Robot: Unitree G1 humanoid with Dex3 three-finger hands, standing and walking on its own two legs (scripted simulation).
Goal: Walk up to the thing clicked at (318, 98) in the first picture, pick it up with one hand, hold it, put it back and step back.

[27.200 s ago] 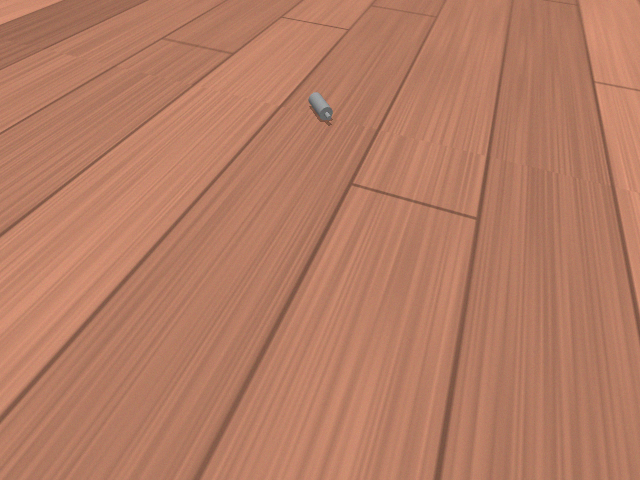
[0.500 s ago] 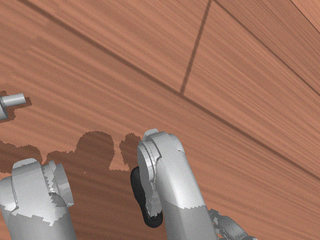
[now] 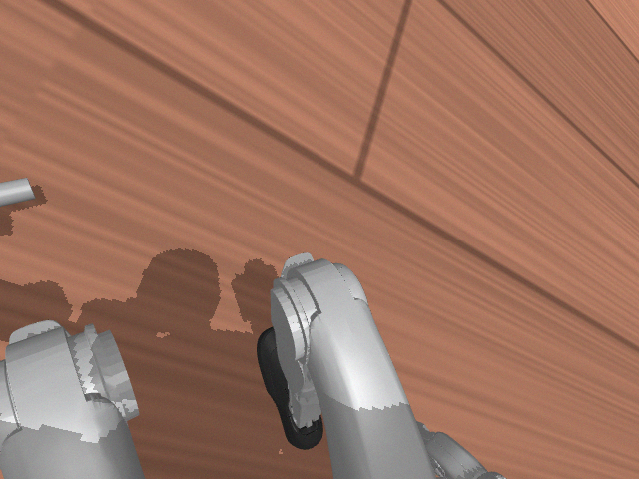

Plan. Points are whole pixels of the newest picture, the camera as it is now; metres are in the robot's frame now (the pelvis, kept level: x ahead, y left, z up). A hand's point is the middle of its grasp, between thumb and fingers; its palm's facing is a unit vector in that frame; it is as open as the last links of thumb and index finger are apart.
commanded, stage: close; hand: left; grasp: from above
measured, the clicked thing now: out of the picture +0.45 +0.32 -0.26
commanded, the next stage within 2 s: settle in 1.02 s
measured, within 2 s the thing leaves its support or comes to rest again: leaves its support in 1.50 s
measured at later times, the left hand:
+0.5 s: hand out of the picture +0.42 +0.34 -0.23, palm faces -0.43 -0.16 -0.89, open 11.4 cm
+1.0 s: hand out of the picture +0.42 +0.34 -0.23, palm faces -0.42 -0.15 -0.89, open 11.2 cm
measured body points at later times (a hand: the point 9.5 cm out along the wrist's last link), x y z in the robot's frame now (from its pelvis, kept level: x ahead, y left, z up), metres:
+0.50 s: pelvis -0.01 +0.00 +0.00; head +0.25 +0.13 +0.34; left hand +0.44 +0.35 -0.18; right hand +0.06 -0.26 -0.06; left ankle +0.06 +0.13 -0.26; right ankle +0.12 -0.14 -0.26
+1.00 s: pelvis +0.00 +0.00 +0.00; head +0.25 +0.13 +0.35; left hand +0.44 +0.35 -0.18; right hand +0.06 -0.26 -0.06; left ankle +0.06 +0.13 -0.26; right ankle +0.12 -0.14 -0.26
